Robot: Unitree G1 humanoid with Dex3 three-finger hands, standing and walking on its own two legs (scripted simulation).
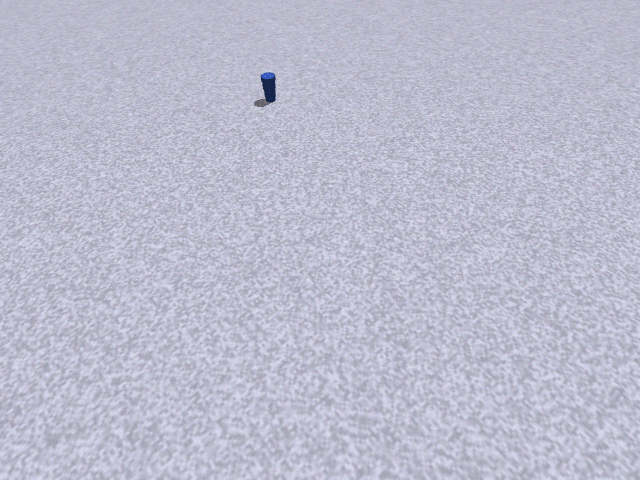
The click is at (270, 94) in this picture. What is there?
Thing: tapered cup
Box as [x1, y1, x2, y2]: [261, 72, 275, 101]
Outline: 263,73 261,75 261,80 266,100 273,101 275,99 274,74 270,72
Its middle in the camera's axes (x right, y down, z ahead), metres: -0.30 -0.89 +2.35
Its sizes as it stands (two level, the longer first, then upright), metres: 0.084 0.084 0.152
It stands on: the floor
